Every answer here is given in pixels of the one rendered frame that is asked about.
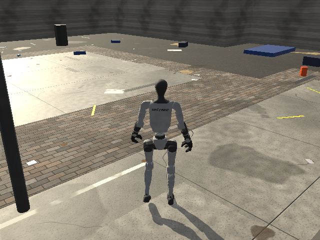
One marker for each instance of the left robot hand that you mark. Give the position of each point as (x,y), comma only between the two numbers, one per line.
(133,138)

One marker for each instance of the left robot shin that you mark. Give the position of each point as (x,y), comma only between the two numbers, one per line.
(147,179)

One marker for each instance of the robot left forearm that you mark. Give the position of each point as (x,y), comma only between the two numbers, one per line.
(135,130)

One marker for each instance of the left robot upper arm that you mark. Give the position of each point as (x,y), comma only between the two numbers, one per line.
(142,112)

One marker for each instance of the right robot hand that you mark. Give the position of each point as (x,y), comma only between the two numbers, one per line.
(187,144)

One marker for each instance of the robot right forearm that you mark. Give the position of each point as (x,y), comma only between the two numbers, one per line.
(185,134)

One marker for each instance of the robot head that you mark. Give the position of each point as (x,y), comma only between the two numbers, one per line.
(160,87)

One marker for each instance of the right robot upper arm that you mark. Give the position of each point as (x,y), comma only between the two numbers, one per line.
(179,115)

